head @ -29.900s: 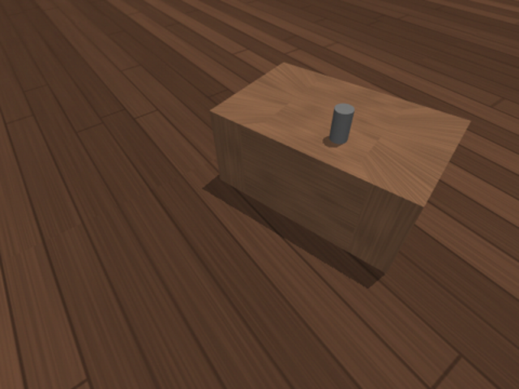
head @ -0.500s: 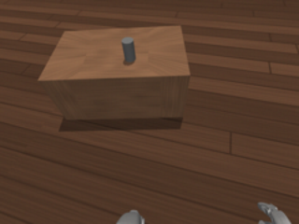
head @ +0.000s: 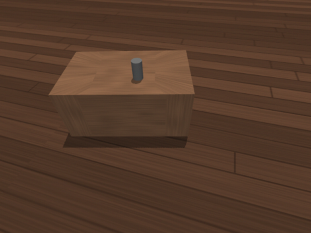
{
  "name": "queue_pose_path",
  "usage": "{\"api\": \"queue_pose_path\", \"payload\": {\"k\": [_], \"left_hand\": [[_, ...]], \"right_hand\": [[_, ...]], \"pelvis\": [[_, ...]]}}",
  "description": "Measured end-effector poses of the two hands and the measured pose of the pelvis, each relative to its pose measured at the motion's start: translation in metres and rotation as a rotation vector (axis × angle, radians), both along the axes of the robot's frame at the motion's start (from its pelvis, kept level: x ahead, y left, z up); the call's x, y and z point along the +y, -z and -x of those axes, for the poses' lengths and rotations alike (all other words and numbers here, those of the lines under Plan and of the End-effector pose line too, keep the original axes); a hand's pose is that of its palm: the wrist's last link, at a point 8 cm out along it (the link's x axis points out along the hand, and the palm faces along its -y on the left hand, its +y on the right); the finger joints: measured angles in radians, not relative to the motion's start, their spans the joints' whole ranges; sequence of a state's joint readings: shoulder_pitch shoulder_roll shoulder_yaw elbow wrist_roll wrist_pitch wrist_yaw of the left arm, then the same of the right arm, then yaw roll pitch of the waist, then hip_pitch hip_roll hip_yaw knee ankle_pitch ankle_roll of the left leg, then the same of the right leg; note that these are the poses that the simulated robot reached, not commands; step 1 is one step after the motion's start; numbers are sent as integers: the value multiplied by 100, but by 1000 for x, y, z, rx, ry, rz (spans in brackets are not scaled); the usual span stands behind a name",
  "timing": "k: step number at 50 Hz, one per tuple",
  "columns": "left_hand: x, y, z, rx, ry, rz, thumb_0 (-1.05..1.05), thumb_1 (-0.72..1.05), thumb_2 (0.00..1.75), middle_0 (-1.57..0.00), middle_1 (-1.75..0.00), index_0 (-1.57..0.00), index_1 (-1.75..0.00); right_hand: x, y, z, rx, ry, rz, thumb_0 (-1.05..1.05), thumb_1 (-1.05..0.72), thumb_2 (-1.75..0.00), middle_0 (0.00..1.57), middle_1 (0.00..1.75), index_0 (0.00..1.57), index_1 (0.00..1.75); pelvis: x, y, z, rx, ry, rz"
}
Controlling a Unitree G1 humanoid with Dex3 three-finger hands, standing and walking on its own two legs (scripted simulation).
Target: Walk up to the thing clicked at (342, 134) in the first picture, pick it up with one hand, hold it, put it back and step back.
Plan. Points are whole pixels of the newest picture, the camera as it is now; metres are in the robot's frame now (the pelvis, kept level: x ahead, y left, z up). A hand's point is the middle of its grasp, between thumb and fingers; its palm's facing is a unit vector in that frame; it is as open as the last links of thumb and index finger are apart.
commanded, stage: step back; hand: left
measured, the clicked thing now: (137, 69) +1.20 +0.17 -0.25
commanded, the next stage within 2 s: stand in 0.58 s
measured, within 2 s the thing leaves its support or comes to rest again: neither
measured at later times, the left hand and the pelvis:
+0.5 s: hand out of the picture +0.14 +0.27 -0.14, palm faces +0.05 -0.94 -0.35, open 7.4 cm; pelvis +0.03 +0.01 +0.01, yaw +1 degrees
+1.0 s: hand out of the picture +0.10 +0.24 -0.14, palm faces -0.01 -0.94 -0.33, open 7.4 cm; pelvis +0.02 +0.00 +0.02, yaw +1 degrees
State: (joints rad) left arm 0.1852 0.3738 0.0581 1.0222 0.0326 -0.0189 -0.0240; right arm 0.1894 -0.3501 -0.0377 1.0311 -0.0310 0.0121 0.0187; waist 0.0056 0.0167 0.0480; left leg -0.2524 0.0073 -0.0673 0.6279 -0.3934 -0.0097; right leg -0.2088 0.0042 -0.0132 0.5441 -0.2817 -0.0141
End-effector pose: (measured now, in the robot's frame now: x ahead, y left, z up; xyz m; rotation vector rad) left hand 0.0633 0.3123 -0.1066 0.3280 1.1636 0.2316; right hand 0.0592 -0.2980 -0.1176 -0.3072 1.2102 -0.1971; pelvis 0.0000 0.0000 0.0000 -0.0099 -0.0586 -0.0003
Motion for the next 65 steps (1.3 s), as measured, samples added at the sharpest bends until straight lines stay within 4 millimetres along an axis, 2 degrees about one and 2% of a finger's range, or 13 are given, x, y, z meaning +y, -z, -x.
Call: {"api": "queue_pose_path", "payload": {"k": [5, 11, 19, 24, 29, 33, 39, 47, 57, 65], "left_hand": [[-1, 3, -1, 2, -19, 18, 1, 90, 90, -20, -30, -20, -30], [3, 8, -19, 12, -27, 50, 1, 90, 90, -20, -30, -20, -30], [7, 5, -49, -18, -25, 40, 1, 90, 90, -20, -30, -20, -30], [6, -1, -62, -39, -24, 23, 1, 90, 90, -20, -30, -20, -30], [4, -6, -65, -48, -27, 14, 1, 90, 90, -20, -30, -20, -30], [-2, -7, -60, -22, -31, 18, 1, 90, 90, -20, -30, -20, -30], [-14, -6, -48, 22, -17, 32, 1, 90, 90, -20, -30, -20, -30], [-24, -5, -34, 46, -4, 43, 1, 90, 90, -20, -30, -20, -30], [-25, -7, -24, 44, 4, 36, 1, 90, 90, -20, -30, -20, -30], [-23, -8, -17, 51, 9, 29, 1, 90, 90, -20, -30, -20, -30]], "right_hand": [[-2, 0, -6, 15, -13, 24, 1, -91, -90, 20, 30, 20, 30], [9, -8, -16, 33, -17, 31, 1, -91, -90, 20, 30, 20, 30], [20, -13, -56, -17, -35, 20, 1, -90, -90, 20, 30, 20, 30], [21, -12, -79, -66, -42, 10, 1, -90, -90, 20, 30, 20, 30], [21, -11, -94, -91, -54, -2, 1, -91, -90, 20, 30, 20, 30], [20, -13, -98, -95, -54, -16, 1, -91, -90, 20, 30, 20, 30], [14, -15, -89, -76, -42, -21, 1, -91, -90, 20, 30, 20, 30], [3, -14, -62, -32, -18, -14, 1, -91, -90, 20, 30, 20, 30], [-6, -12, -25, 17, 3, -8, 1, -91, -90, 20, 30, 20, 30], [-7, -10, -5, 49, 13, -10, 1, -91, -90, 20, 30, 20, 30]], "pelvis": [[8, 1, -5, 6, -21, 3], [15, -4, -18, 17, -17, -3], [14, -7, -31, 25, -22, 0], [12, -6, -34, 21, -25, -5], [9, -6, -36, 17, -30, -5], [6, -10, -37, 13, -23, -9], [2, -14, -32, 11, -17, -10], [-3, -17, -24, 6, -11, -9], [-7, -17, -14, 1, -7, -9], [-8, -17, -9, 5, -6, -7]]}}
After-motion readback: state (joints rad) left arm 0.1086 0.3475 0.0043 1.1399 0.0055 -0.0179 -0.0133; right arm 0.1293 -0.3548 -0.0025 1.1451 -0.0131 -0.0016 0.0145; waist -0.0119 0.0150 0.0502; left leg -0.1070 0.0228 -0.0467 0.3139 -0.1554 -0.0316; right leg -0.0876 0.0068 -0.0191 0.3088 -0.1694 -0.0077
